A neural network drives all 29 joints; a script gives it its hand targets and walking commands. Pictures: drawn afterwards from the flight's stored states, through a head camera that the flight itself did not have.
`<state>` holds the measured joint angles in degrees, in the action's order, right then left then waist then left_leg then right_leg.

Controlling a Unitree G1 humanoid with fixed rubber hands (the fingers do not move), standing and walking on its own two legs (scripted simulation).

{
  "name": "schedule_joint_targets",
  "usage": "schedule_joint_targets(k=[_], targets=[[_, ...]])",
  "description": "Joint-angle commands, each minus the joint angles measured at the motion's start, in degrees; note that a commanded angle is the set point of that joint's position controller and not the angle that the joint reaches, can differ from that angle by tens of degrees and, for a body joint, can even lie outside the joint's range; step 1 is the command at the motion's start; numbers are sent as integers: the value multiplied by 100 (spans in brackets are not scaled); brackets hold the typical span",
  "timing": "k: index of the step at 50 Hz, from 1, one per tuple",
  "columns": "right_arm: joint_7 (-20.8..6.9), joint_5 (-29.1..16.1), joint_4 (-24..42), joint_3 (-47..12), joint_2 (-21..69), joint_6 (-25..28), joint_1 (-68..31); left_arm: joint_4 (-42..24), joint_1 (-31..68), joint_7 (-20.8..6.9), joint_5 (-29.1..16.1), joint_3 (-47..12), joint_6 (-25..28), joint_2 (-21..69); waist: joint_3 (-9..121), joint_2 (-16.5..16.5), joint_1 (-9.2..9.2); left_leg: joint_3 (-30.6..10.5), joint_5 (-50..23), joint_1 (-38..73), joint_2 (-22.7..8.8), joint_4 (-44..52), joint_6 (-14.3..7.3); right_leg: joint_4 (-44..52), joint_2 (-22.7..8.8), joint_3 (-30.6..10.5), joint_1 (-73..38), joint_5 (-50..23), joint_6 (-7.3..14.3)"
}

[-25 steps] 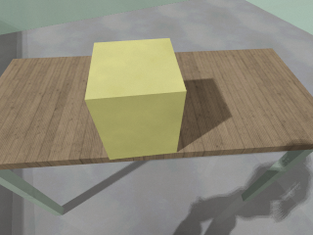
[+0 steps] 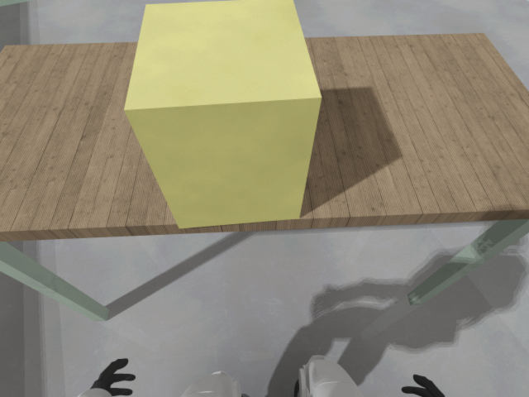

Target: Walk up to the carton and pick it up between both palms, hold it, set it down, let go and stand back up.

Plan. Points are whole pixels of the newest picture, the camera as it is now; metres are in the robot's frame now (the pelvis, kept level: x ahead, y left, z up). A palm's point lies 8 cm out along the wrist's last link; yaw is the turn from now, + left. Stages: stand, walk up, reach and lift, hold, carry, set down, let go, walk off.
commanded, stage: reach and lift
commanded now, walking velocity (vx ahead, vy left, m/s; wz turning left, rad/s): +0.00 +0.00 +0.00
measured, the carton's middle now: (230, 123) +0.48 +0.05 +0.12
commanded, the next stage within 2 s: none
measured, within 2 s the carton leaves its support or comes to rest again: neither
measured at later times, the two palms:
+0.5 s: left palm (93, 380) +0.16 +0.24 -0.04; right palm (416, 368) +0.16 -0.22 -0.07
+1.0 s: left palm (84, 354) +0.18 +0.25 -0.01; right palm (413, 338) +0.19 -0.21 -0.02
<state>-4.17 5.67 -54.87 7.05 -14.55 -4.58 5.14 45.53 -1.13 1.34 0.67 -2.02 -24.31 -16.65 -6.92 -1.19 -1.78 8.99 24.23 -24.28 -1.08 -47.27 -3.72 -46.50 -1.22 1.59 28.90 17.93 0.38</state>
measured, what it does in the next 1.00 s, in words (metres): stands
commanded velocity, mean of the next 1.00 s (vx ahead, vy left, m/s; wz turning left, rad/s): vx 0.00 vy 0.00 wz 0.00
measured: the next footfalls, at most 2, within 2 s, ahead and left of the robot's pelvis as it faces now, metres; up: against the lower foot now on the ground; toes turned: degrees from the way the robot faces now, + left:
none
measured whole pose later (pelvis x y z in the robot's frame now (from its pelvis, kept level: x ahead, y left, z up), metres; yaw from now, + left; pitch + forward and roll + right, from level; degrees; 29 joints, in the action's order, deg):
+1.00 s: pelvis +0.04 -0.02 +0.05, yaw +2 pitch -3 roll -1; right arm 4.3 -1.9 -20.2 0.2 -3.4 -0.9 20.1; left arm 19.7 -13.9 -2.0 -5.3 1.1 -9.9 -18.5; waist -5.0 0.1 2.1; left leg 6.2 14.0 -4.1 -1.1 -21.0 -1.4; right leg -18.3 1.0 4.4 6.1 9.3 1.6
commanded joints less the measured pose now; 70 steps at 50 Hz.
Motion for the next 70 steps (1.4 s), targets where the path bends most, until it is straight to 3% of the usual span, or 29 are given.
schedule_joint_targets(k=[1,2,3,5,6,8,10,11,13,17,21,25,27,34,46,56,62,70], targets=[[12,-428,986,235,-910,8,-424,-2092,531,-258,410,394,-1079,-603,2193,-493,-36,-856,-1581,470,-723,109,722,-521,191,300,-674,-962,311],[53,-698,966,31,-878,-37,-305,-2315,225,-344,531,467,-1198,-499,2150,-568,22,-940,-2232,928,-706,-11,774,-498,257,363,-554,-1121,304],[80,-881,1014,-93,-922,-80,-171,-2541,-81,-414,657,577,-1278,-414,1996,-607,1,-968,-2433,1220,-682,95,825,-322,342,441,-560,-1178,271],[131,-976,1204,-222,-969,-147,-135,-2744,-450,-502,846,693,-1286,-416,1221,-609,-37,-953,-1444,647,-686,752,650,-34,452,423,-1249,-1035,232],[192,-949,1332,-254,-927,-153,-98,-2830,-593,-519,908,741,-1220,-475,864,-418,-42,-803,-1056,235,-656,990,513,76,479,436,-1708,-1010,207],[303,-817,1677,-414,-654,-161,-123,-2832,-678,-494,962,793,-1033,-539,528,-218,87,-491,-353,-437,-537,1388,334,345,482,409,-2501,-883,158],[410,-555,1975,-410,-351,-190,-173,-2684,-441,-450,967,841,-741,-667,113,-182,104,-299,379,-1170,-567,1788,162,652,353,145,-3071,-426,124],[473,-452,2185,-404,-144,-169,-278,-2634,-228,-449,943,900,-590,-672,78,35,179,-224,369,-1255,-508,1694,112,846,198,-109,-3069,-130,116],[591,-326,2483,-373,207,-122,-260,-2780,162,-431,788,894,-322,-736,238,45,202,-205,324,-1030,-487,1577,140,1152,-15,-348,-2789,251,111],[840,-336,2912,-459,604,40,-70,-3018,494,-417,384,718,0,-956,739,11,134,-251,-218,-455,-365,1399,290,1583,-325,-688,-2726,-51,28],[1032,-317,3264,-490,692,156,274,-2991,228,-420,68,679,203,-1154,1002,51,48,-292,-631,-157,-303,1691,326,1850,-316,-597,-3014,-620,-72],[1093,-345,3426,-552,749,126,550,-2811,-41,-441,-15,747,332,-1170,865,-38,89,-298,-888,128,-239,2139,338,2106,-214,-383,-3163,-896,-49],[1068,-401,3544,-637,791,93,650,-2752,-170,-443,-50,832,400,-1182,880,-67,200,-262,-930,252,-200,2366,303,2221,-155,-265,-3315,-1037,-11],[969,-504,3853,-651,885,122,990,-2762,-454,-415,-146,954,826,-1037,660,-76,324,-241,-1276,624,-117,2897,333,2624,-36,-130,-3438,-1190,29],[865,-711,4232,-565,803,581,1337,-3401,-752,-304,-570,677,1640,-1023,878,-311,339,-394,-2436,1529,-69,2930,545,2940,21,-171,-3043,-1486,125],[836,-1001,4664,-541,598,741,1452,-4074,-1295,-203,-806,578,1821,-860,1018,-327,391,-581,-3719,1911,-90,2754,735,3025,152,-196,-2902,-1702,225],[840,-1111,5083,-488,521,674,1492,-4605,-1341,-156,-922,527,1853,-833,876,-364,423,-654,-3671,1759,-128,2859,744,3090,175,-261,-2962,-1484,284],[907,-1300,5904,-474,601,409,1284,-5070,-1077,-151,-1176,555,1849,-897,938,-224,472,-658,-2904,1411,-114,3068,643,3118,87,-344,-3084,-1190,252]])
